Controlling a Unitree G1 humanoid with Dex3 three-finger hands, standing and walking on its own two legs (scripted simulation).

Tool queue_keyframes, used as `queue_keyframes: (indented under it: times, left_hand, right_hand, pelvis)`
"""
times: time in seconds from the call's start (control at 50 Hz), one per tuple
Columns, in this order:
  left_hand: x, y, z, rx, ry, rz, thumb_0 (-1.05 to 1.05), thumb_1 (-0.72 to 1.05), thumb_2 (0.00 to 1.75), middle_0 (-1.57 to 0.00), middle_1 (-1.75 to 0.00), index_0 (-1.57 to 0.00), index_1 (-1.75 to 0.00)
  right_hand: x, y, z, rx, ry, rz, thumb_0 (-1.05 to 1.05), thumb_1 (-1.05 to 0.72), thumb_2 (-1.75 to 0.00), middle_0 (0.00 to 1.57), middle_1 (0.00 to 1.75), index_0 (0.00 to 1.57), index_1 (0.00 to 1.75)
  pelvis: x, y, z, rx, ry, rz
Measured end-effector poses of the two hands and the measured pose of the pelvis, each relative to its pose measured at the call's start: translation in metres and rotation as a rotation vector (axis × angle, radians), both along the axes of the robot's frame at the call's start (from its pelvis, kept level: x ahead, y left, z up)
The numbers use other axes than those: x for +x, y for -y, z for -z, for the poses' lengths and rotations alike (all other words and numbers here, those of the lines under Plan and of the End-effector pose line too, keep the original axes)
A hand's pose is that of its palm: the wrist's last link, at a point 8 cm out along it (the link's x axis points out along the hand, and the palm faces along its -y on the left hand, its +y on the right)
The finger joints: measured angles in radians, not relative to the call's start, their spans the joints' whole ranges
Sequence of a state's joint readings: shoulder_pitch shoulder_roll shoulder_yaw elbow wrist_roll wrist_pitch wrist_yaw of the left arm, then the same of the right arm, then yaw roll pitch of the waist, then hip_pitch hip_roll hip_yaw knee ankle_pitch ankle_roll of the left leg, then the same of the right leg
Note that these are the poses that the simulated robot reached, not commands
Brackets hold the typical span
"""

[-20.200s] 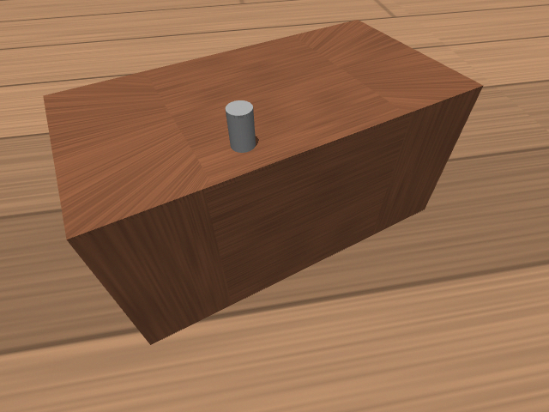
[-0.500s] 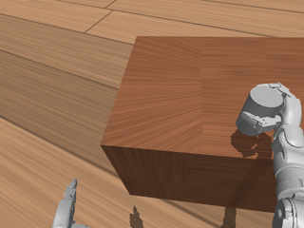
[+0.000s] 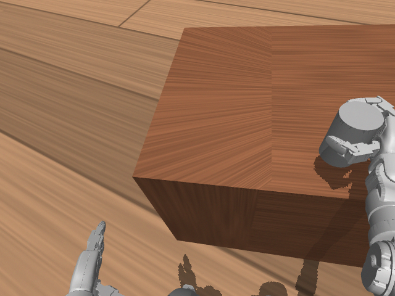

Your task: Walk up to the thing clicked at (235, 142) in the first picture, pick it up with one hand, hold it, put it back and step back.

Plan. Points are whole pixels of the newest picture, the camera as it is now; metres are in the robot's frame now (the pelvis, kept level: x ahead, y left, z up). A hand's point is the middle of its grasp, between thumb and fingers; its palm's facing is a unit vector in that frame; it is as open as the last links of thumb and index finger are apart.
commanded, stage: lower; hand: right
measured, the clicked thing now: (347, 136) +0.46 -0.22 +0.05
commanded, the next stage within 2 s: loosen in 0.80 s
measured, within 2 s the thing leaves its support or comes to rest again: rests again in 0.64 s
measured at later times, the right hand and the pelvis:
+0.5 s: hand (344, 141) +0.47 -0.23 +0.01, palm faces +0.21 +0.98 +0.02, open 10.4 cm; pelvis -0.01 +0.00 -0.03, yaw +0 degrees
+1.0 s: hand (340, 143) +0.47 -0.23 -0.01, palm faces +0.21 +0.98 +0.02, open 10.4 cm; pelvis -0.01 +0.00 -0.05, yaw +0 degrees
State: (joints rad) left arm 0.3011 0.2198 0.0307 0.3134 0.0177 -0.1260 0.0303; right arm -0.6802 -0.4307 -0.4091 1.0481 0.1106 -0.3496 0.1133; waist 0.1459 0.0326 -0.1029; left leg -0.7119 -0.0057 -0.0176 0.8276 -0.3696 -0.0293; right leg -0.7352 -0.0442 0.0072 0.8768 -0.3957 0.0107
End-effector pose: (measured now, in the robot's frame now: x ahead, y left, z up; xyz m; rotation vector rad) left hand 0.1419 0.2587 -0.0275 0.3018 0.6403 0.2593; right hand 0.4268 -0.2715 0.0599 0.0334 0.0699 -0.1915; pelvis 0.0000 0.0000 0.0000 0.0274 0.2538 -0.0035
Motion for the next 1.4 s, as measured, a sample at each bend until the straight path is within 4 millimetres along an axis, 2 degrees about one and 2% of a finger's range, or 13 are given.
queue_keyframes:
  times: [0.14, 0.24, 0.46, 0.62, 0.76, 1.0, 1.08, 1.26, 1.4]
  left_hand:
    - [-0.010, -0.003, 0.008, 0.027, -0.023, -0.001, -0.01, -0.53, 0.07, -0.06, -0.05, -0.05, -0.05]
    - [-0.014, -0.005, 0.008, 0.049, -0.018, -0.001, -0.01, -0.53, 0.07, -0.06, -0.05, -0.05, -0.05]
    - [-0.014, 0.006, 0.007, 0.049, 0.022, 0.027, -0.01, -0.53, 0.07, -0.06, -0.05, -0.05, -0.05]
    - [-0.018, -0.003, 0.005, 0.089, 0.016, 0.022, -0.01, -0.53, 0.06, -0.06, -0.05, -0.05, -0.05]
    - [-0.015, -0.002, 0.007, 0.095, 0.016, 0.028, -0.01, -0.53, 0.06, -0.06, -0.04, -0.05, -0.05]
    - [-0.013, 0.000, 0.009, 0.088, 0.019, 0.039, -0.01, -0.52, 0.05, -0.06, -0.04, -0.05, -0.04]
    - [-0.013, 0.000, 0.009, 0.088, 0.017, 0.040, -0.01, -0.50, 0.04, -0.06, -0.05, -0.06, -0.04]
    - [-0.011, 0.000, 0.007, 0.089, 0.018, 0.047, -0.01, -0.50, 0.05, -0.06, -0.05, -0.06, -0.04]
    - [-0.010, 0.001, 0.008, 0.083, 0.013, 0.048, -0.01, -0.51, 0.06, -0.06, -0.05, -0.06, -0.04]
  right_hand:
    - [0.001, 0.003, 0.023, 0.001, -0.004, -0.004, 0.00, 0.51, -1.13, 0.71, 1.09, 0.73, 1.09]
    - [0.004, 0.001, 0.031, 0.008, 0.005, 0.000, 0.00, 0.51, -1.13, 0.71, 1.09, 0.73, 1.09]
    - [0.009, 0.002, 0.044, -0.004, 0.007, 0.012, 0.00, 0.51, -1.13, 0.70, 1.09, 0.73, 1.10]
    - [0.010, 0.004, 0.056, -0.005, 0.007, 0.017, 0.00, 0.51, -1.13, 0.70, 1.09, 0.73, 1.10]
    - [0.012, 0.000, 0.064, -0.002, 0.004, 0.008, 0.00, 0.51, -1.13, 0.71, 1.09, 0.73, 1.10]
    - [0.015, 0.003, 0.065, -0.014, 0.032, 0.019, 0.00, 0.51, -1.12, 0.72, 1.07, 0.74, 1.07]
    - [0.015, 0.004, 0.065, -0.011, 0.032, 0.022, 0.00, 0.47, -1.03, 0.76, 0.99, 0.78, 1.00]
    - [0.015, 0.006, 0.065, -0.014, 0.029, 0.015, -0.01, 0.43, -0.72, 0.84, 0.83, 0.86, 0.83]
    - [0.014, 0.005, 0.066, -0.011, 0.023, 0.010, -0.01, 0.42, -0.49, 0.81, 0.68, 0.83, 0.68]
  pelvis:
    - [-0.006, 0.001, 0.012, 0.007, -0.041, 0.003]
    - [-0.009, 0.001, 0.019, 0.013, -0.056, 0.004]
    - [-0.013, 0.001, 0.030, 0.020, -0.082, 0.003]
    - [-0.014, 0.001, 0.037, 0.026, -0.099, 0.006]
    - [-0.013, 0.000, 0.041, 0.029, -0.111, 0.006]
    - [-0.013, -0.001, 0.047, 0.031, -0.124, 0.009]
    - [-0.013, -0.002, 0.048, 0.031, -0.125, 0.010]
    - [-0.011, -0.003, 0.048, 0.031, -0.127, 0.013]
    - [-0.010, -0.002, 0.048, 0.030, -0.127, 0.012]
